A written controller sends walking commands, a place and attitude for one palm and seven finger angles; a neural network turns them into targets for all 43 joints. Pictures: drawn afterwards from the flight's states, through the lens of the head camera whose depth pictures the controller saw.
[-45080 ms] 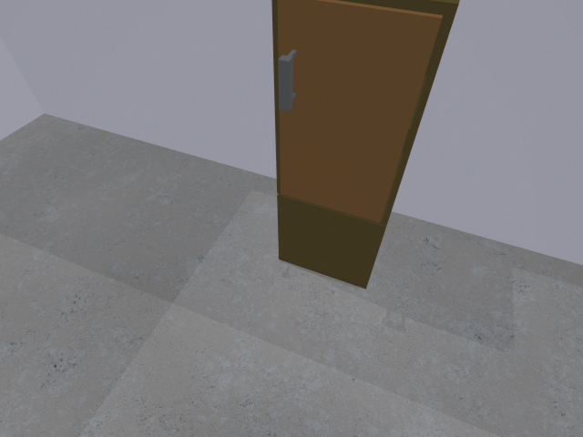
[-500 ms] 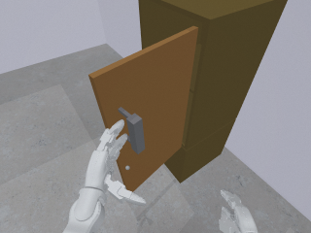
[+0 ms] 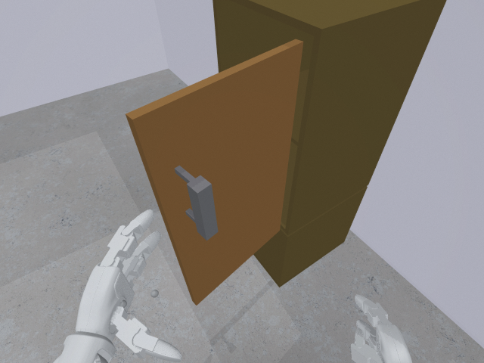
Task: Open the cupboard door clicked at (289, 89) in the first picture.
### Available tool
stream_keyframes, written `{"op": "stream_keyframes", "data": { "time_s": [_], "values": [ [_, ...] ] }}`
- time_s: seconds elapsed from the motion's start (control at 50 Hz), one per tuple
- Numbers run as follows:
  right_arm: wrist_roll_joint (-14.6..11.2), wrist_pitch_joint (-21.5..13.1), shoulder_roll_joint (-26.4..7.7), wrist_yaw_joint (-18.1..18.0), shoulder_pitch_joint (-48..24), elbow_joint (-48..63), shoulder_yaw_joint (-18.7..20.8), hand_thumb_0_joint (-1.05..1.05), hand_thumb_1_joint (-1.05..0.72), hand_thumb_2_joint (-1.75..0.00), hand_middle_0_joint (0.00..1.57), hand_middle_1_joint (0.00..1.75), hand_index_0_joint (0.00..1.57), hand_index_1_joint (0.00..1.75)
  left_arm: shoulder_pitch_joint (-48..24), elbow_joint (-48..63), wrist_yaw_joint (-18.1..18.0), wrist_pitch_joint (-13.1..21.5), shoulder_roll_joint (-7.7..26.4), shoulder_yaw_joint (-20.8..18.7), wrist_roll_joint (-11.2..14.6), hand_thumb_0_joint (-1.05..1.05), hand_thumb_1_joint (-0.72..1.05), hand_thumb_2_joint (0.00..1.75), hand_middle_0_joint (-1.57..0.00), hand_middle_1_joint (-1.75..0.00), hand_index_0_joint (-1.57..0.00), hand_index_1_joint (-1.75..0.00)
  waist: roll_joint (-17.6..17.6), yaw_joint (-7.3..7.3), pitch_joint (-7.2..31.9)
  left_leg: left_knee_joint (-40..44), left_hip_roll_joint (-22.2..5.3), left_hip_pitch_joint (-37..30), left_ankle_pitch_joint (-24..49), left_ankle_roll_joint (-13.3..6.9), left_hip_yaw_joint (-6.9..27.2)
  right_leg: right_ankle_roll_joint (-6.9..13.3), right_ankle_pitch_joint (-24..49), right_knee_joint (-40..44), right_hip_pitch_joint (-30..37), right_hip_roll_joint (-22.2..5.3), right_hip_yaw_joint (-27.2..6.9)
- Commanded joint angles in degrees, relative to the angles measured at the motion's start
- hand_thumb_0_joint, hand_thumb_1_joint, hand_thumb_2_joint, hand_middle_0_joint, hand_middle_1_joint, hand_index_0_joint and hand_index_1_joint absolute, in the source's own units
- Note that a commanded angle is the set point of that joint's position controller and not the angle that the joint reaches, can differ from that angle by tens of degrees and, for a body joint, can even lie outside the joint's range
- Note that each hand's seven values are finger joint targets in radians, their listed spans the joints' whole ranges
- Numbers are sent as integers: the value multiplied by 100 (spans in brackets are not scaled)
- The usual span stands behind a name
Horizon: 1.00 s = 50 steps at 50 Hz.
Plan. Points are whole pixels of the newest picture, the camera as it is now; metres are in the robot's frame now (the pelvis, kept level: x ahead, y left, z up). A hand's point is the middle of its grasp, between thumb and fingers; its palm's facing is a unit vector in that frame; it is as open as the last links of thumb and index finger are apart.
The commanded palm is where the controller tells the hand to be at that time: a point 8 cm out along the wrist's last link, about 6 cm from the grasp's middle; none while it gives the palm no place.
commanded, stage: slide the hand sideways off the handle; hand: left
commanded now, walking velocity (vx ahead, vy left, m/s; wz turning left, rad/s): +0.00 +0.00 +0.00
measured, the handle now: (195, 202) +0.35 +0.10 +0.11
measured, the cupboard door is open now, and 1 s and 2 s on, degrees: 100 100 100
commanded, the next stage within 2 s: draw the hand back to the body in 0.02 s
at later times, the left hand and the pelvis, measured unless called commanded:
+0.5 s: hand (118, 286) +0.19 +0.17 +0.12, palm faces -0.01 -1.00 -0.08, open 16.3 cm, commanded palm +0.17 +0.23 +0.14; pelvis +0.00 +0.00 +0.01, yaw +0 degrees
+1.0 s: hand (58, 260) +0.21 +0.24 +0.15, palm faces +0.31 -0.88 -0.37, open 13.0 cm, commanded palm +0.17 +0.29 +0.17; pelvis +0.02 +0.03 +0.03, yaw +0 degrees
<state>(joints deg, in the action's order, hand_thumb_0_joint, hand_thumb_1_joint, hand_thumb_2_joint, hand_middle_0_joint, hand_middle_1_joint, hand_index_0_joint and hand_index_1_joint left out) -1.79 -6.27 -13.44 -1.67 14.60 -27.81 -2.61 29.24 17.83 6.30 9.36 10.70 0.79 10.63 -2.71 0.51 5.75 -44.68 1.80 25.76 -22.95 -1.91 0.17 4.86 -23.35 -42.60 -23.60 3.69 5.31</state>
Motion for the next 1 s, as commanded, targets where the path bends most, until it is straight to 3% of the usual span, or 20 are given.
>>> {"op": "stream_keyframes", "data": {
  "time_s": [0.0, 0.1, 0.16, 0.28, 0.3, 0.34, 0.4, 0.42, 0.5, 0.6, 0.62, 0.64, 0.66, 0.68, 0.72, 0.8, 0.86, 0.92, 0.98],
  "values": [
    [-64, -423, -595, -78, -619, 934, 243, 0, -90, -90, 20, 30, 20, 30, -468, 1209, 138, 456, 561, -523, 206, 0, -50, 30, -15, -30, -15, -30, 317, -103, 384, 400, -42, -3, 953, -7, 253, -470, 1512, 916, 304, -434, -873],
    [-96, -607, -611, -107, -648, 868, 246, 0, -90, -90, 20, 30, 20, 30, -687, 1223, 199, 588, 477, -407, 289, 0, -50, 30, -15, -30, -15, -30, 252, -159, 363, 373, -41, -23, 803, -12, 279, -490, 1144, 1013, 184, -457, -926],
    [-107, -661, -601, -124, -602, 823, 261, 0, -90, -90, 20, 30, 20, 30, -406, 1197, 182, 590, 874, -913, 323, 0, -50, 30, -15, -30, -15, -30, 305, -25, 556, 412, -52, -20, 857, -6, 270, -509, 1275, 1042, 413, -515, -983],
    [-166, -720, -598, -151, -712, 786, 230, 0, -90, -90, 20, 30, 20, 30, -334, 1135, 296, 359, 848, -1076, 478, 0, -50, 30, -15, -30, -15, -30, 224, 23, 334, 589, -64, -147, 894, -8, 240, -509, 1295, 1168, 477, -494, -874],
    [-172, -736, -604, -166, -742, 787, 226, 0, -90, -90, 20, 30, 20, 30, -361, 1081, 331, 288, 879, -1115, 524, 0, -50, 30, -15, -30, -15, -30, 399, 28, 320, 573, -67, -116, 902, -10, 271, -549, 1339, 1219, 554, -526, -956],
    [-180, -789, -618, -190, -720, 760, 226, 0, -90, -90, 20, 30, 20, 30, -431, 1226, 412, 223, 924, -1170, 583, 0, -50, 30, -15, -30, -15, -30, 265, 18, 350, 628, -75, -258, 988, -21, 271, -555, 1518, 1237, 569, -520, -895],
    [-192, -866, -632, -219, -719, 714, 235, 0, -90, -90, 20, 30, 20, 30, -337, 1322, 510, 147, 1055, -1351, 657, 0, -50, 30, -15, -30, -15, -30, 372, 50, 398, 697, -91, -384, 1197, -34, 300, -553, 1819, 1215, 681, -484, -791],
    [-198, -893, -636, -223, -719, 698, 234, 0, -90, -90, 20, 30, 20, 30, -329, 1390, 557, 135, 1075, -1368, 657, 0, -50, 30, -15, -30, -15, -30, 222, 52, 425, 718, -83, -454, 1261, -38, 285, -546, 1930, 1206, 685, -481, -761],
    [-205, -993, -660, -244, -729, 600, 212, 0, -90, -90, 20, 30, 20, 30, -559, 1390, 617, 23, 1088, -1355, 683, 0, -50, 30, -15, -30, -15, -30, 31, 22, 109, 887, -109, -642, 1265, -49, 337, -441, 1598, 1259, 484, -348, -528],
    [-218, -1083, -673, -268, -762, 523, 213, 0, -90, -90, 20, 30, 20, 30, -606, 1416, 659, -144, 1313, -1686, 724, 0, -32, 37, -16, -30, -16, -30, 73, 91, 214, 1045, -127, -872, 1386, -50, 396, -400, 1600, 1312, 614, -310, -396],
    [-69, -945, -581, -336, -827, 567, 237, 0, -90, -90, 20, 30, 20, 30, -892, 2021, -214, -71, 1867, -1689, -131, 0, -29, 39, -16, -30, -16, -30, -84, 253, 36, 1240, -177, -855, 1358, -28, 397, -319, 1593, 1549, 819, -462, -777],
    [-22, -866, -474, -346, -734, 541, 210, 0, -90, -90, 20, 30, 20, 30, -304, 1687, -580, -162, 1353, -1471, -225, 0, -26, 40, -16, -30, -16, -30, 5, 146, -199, 1325, -172, -889, 1280, 2, 358, -334, 1525, 1647, 780, -511, -738],
    [-21, -789, -485, -314, -729, 560, 206, 0, -90, -90, 20, 30, 20, 30, 19, 1595, -719, -237, 1095, -1285, -272, 0, -22, 42, -16, -30, -16, -30, 223, 137, -240, 1409, -193, -905, 1253, 19, 406, -338, 1447, 1621, 802, -485, -624],
    [-24, -717, -507, -284, -765, 548, 215, 0, -90, -90, 20, 30, 20, 30, 18, 1734, -833, -259, 1064, -1203, -370, 0, -18, 43, -16, -30, -16, -30, -31, 136, -187, 1485, -211, -1046, 1343, 14, 387, -323, 1514, 1622, 898, -473, -613],
    [3, -640, -519, -259, -785, 513, 217, 0, -90, -90, 20, 30, 20, 30, -34, 1951, -1043, -221, 1295, -1350, -493, 0, -12, 47, -16, -30, -16, -30, -153, 155, 0, 1604, -235, -1254, 1567, 20, 375, -308, 1682, 1673, 1121, -477, -590],
    [48, -540, -547, -276, -865, 402, 222, 0, -90, -90, 20, 30, 20, 30, -218, 1972, -1294, -176, 1569, -1595, -646, 0, 2, 52, -17, -30, -17, -30, 0, 156, -33, 1824, -257, -1463, 1743, 20, 367, -294, 1739, 1836, 1318, -442, -545],
    [53, -516, -529, -266, -887, 357, 233, 0, -90, -90, 20, 30, 20, 30, -256, 2013, -1370, -132, 1493, -1580, -707, 0, 13, 57, -17, -30, -17, -30, -165, 151, -18, 1983, -296, -1725, 2032, 60, 388, -291, 1841, 1866, 1386, -438, -494],
    [65, -458, -529, -244, -921, 270, 245, 0, -90, -90, 20, 30, 20, 30, -189, 1832, -1401, -137, 1525, -1706, -705, 0, 23, 62, -18, -30, -18, -30, 52, 171, -91, 2070, -318, -1810, 2289, 84, 403, -291, 1986, 1946, 1521, -426, -477],
    [69, -397, -548, -213, -949, 240, 273, 0, -90, -90, 20, 30, 20, 30, -199, 1803, -1397, -127, 1548, -1799, -702, 0, 34, 66, -18, -30, -18, -30, 39, 191, -78, 2141, -344, -1962, 2511, 108, 379, -305, 2079, 2017, 1581, -420, -467]
  ]
}}
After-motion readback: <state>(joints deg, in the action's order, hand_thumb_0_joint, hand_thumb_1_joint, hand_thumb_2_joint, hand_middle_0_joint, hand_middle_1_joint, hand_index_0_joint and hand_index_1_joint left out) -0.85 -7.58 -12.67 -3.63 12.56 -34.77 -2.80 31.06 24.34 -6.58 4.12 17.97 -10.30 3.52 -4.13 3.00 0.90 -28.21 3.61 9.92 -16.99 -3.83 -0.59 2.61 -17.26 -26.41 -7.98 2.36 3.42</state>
